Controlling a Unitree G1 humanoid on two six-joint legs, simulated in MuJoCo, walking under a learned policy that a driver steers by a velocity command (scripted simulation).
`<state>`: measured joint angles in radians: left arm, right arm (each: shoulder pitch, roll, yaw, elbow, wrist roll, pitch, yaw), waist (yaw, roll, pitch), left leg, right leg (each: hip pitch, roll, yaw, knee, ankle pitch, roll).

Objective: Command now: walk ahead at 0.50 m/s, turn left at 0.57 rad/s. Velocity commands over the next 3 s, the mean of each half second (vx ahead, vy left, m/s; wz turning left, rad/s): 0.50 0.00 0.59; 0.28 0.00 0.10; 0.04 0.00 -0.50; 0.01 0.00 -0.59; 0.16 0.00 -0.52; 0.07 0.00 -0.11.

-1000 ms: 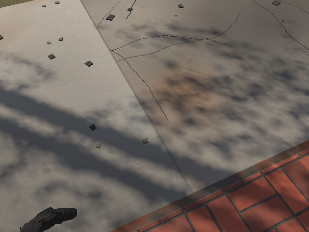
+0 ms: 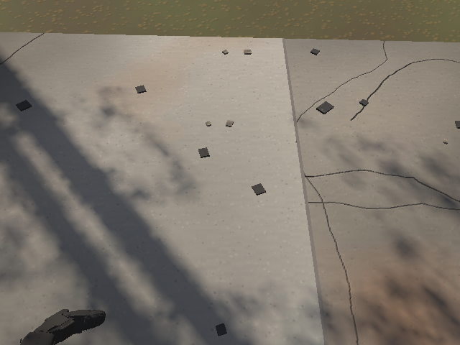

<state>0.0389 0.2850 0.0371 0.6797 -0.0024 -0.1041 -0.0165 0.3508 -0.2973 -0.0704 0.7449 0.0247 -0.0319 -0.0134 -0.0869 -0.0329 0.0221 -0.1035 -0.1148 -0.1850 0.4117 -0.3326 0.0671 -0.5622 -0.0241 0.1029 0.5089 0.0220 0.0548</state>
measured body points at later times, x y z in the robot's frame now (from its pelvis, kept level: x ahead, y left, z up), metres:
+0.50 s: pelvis +0.26 +0.01 -0.01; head +0.30 +0.03 +0.44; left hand +0.19 +0.30 -0.13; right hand +0.55 -0.15 -0.08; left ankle +0.38 +0.18 -0.71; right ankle +0.17 -0.14 -0.74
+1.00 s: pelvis +0.47 +0.11 +0.00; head +0.50 +0.12 +0.45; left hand +0.51 +0.40 -0.12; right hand +0.68 -0.10 -0.11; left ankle +0.39 +0.17 -0.74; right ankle +0.62 +0.03 -0.71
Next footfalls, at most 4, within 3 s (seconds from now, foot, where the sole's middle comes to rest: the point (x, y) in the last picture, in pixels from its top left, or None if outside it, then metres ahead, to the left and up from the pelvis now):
0.06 right None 0.21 -0.14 -0.77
0.56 left None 0.43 0.19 -0.78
1.06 right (198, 286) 0.64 0.05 -0.78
1.48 left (119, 307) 0.60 0.28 -0.78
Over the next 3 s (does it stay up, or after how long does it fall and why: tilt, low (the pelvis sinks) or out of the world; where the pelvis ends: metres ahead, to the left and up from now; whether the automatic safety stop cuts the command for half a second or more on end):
stays up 0.66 0.05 -0.01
